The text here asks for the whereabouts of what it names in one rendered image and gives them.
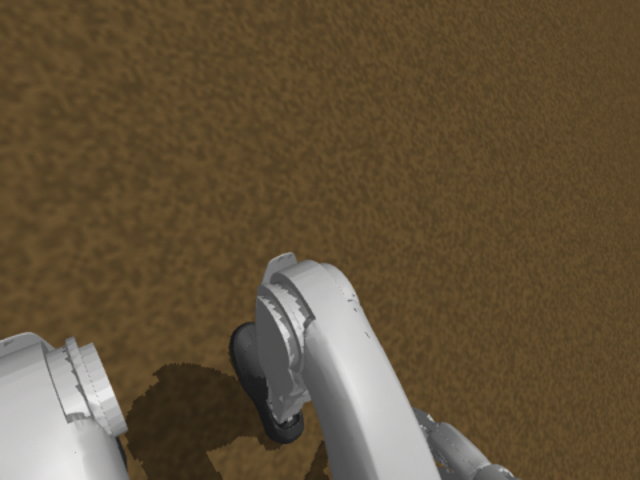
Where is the right robot foot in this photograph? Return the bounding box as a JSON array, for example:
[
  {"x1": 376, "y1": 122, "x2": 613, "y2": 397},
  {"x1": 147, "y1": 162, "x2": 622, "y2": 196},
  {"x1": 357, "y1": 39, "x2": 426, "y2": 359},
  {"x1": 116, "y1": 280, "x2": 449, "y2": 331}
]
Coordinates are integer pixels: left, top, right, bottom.
[{"x1": 230, "y1": 322, "x2": 304, "y2": 444}]

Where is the right robot hand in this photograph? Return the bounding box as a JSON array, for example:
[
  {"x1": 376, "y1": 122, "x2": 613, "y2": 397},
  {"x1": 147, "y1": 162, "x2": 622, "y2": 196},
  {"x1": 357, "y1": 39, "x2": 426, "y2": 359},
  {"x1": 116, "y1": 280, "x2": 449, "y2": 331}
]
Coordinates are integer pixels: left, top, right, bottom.
[{"x1": 412, "y1": 407, "x2": 492, "y2": 480}]

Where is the right robot arm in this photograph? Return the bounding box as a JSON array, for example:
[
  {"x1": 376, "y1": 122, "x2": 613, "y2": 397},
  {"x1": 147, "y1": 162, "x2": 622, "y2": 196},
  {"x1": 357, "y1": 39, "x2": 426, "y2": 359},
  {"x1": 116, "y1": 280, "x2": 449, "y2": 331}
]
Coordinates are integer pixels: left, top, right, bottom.
[{"x1": 473, "y1": 464, "x2": 521, "y2": 480}]

